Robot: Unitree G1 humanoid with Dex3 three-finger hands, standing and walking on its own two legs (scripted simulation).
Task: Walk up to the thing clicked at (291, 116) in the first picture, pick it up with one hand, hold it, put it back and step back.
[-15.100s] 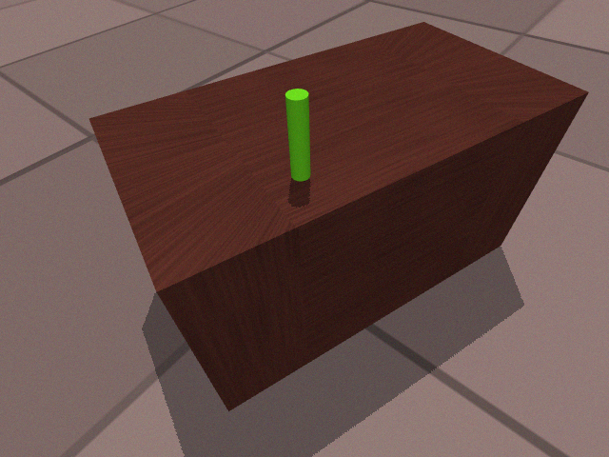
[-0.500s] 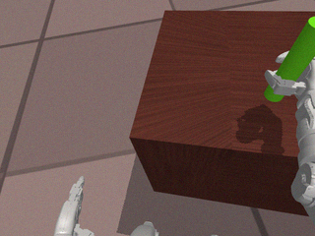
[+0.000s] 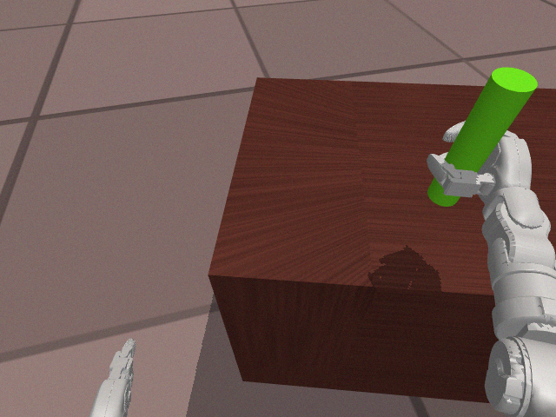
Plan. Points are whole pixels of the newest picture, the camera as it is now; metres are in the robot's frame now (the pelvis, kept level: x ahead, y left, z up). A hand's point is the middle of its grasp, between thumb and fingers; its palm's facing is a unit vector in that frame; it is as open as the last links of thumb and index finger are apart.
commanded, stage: lift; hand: right
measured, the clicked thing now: (471, 147) +0.44 -0.20 +0.19
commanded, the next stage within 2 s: hold in 1.00 s
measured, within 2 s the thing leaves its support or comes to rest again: neither
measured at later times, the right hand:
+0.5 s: hand (485, 185) +0.36 -0.18 +0.20, palm faces +0.11 +0.99 -0.02, open 6.6 cm
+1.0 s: hand (508, 187) +0.33 -0.18 +0.23, palm faces +0.13 +0.99 -0.02, open 6.6 cm
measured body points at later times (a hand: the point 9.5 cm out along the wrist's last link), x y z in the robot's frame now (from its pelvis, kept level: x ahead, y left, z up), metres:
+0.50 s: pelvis -0.02 +0.01 +0.01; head -0.03 +0.02 +0.46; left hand +0.14 +0.26 -0.05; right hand +0.34 -0.23 +0.20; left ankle +0.00 +0.14 -0.71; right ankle -0.02 -0.13 -0.71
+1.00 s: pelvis -0.02 +0.01 +0.02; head -0.05 +0.03 +0.47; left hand +0.15 +0.26 -0.05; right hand +0.31 -0.23 +0.23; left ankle +0.00 +0.14 -0.71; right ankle -0.02 -0.13 -0.71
